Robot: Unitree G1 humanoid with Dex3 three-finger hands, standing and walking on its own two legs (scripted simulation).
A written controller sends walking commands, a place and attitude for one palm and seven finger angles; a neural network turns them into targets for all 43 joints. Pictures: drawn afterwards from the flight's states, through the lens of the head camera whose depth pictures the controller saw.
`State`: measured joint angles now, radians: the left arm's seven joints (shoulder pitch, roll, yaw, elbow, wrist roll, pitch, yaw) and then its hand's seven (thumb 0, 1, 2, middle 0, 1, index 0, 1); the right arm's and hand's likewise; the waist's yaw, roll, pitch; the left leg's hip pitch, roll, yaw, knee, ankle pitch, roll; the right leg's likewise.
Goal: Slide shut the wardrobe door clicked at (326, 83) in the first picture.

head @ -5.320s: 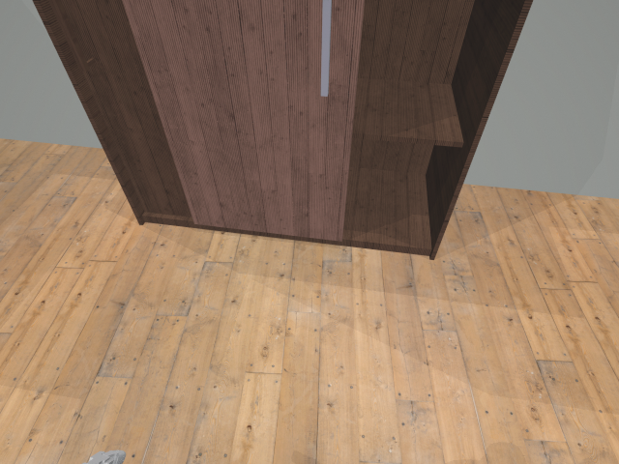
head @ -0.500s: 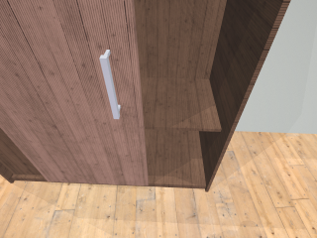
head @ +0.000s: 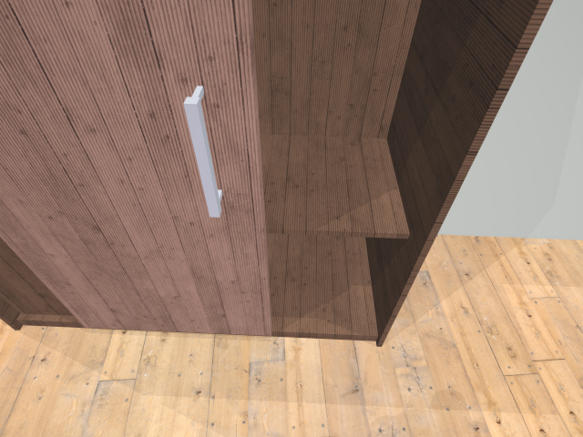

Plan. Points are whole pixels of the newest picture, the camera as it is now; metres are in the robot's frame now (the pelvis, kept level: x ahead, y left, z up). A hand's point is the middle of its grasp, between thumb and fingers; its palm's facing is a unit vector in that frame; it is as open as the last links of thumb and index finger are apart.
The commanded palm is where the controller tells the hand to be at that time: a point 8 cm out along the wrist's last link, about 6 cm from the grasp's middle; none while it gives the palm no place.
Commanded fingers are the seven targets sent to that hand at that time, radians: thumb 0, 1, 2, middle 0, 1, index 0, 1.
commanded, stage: look again from close up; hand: left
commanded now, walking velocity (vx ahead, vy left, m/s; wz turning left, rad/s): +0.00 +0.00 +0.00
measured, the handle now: (207, 157) +0.54 +0.19 +0.08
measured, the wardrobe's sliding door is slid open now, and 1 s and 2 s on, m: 0.38 0.38 0.38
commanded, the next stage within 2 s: none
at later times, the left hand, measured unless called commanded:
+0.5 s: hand out of the picture -0.01 +0.14 -0.18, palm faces +0.05 -0.99 -0.16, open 7.3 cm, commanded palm none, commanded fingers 0.00 0.90 0.90 -0.20 -0.30 -0.20 -0.30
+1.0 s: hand out of the picture -0.01 +0.13 -0.17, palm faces +0.05 -0.99 -0.16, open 7.3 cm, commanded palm none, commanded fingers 0.00 0.90 0.90 -0.20 -0.30 -0.20 -0.30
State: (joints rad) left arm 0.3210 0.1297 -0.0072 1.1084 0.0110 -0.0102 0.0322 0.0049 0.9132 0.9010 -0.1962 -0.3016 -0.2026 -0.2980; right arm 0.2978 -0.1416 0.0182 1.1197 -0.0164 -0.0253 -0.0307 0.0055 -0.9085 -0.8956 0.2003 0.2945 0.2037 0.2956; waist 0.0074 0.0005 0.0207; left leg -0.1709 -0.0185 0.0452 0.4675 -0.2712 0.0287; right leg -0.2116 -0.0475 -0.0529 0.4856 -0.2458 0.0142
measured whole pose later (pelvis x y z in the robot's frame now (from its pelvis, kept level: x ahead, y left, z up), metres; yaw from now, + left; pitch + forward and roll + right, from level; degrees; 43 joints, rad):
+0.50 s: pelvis +0.01 -0.01 +0.00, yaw +0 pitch -1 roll +0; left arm 0.32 0.12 -0.01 1.11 0.01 -0.02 0.04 0.00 0.91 0.90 -0.20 -0.30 -0.20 -0.30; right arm 0.30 -0.12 0.01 1.15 -0.02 -0.02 -0.03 0.01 -0.91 -0.90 0.20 0.29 0.20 0.30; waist 0.01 0.00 0.02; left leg -0.16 0.00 0.04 0.46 -0.27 0.01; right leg -0.20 -0.03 -0.06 0.48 -0.25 -0.01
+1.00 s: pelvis +0.01 -0.03 +0.00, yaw +0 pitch -1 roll +0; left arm 0.33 0.11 0.00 1.11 0.01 -0.02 0.03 0.00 0.91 0.90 -0.20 -0.30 -0.20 -0.30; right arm 0.30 -0.11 0.01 1.15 -0.02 -0.02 -0.03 0.00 -0.91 -0.90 0.20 0.29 0.20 0.30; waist 0.01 0.00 0.02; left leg -0.16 0.02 0.03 0.44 -0.27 -0.01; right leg -0.20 -0.01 -0.07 0.47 -0.25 -0.03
